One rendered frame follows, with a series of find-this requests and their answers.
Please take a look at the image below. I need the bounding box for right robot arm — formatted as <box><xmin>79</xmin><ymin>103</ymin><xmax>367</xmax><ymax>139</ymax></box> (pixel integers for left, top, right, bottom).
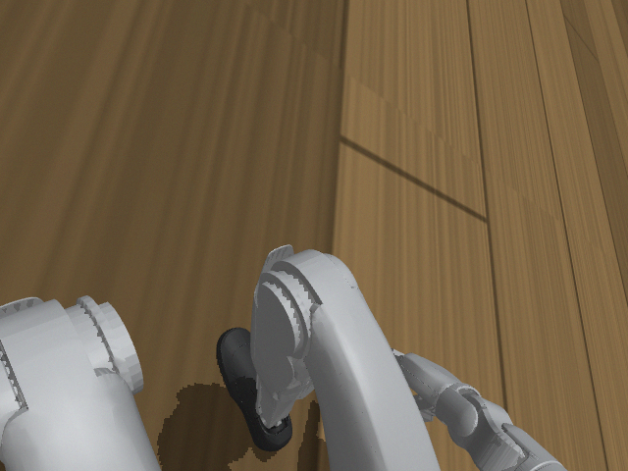
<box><xmin>436</xmin><ymin>383</ymin><xmax>567</xmax><ymax>471</ymax></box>

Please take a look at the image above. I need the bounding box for right robot hand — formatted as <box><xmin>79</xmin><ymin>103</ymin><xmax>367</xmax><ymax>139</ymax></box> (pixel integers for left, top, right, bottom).
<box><xmin>392</xmin><ymin>348</ymin><xmax>462</xmax><ymax>422</ymax></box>

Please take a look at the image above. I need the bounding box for right robot foot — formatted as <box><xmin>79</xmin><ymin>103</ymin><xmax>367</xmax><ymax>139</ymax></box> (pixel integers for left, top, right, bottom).
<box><xmin>216</xmin><ymin>328</ymin><xmax>292</xmax><ymax>451</ymax></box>

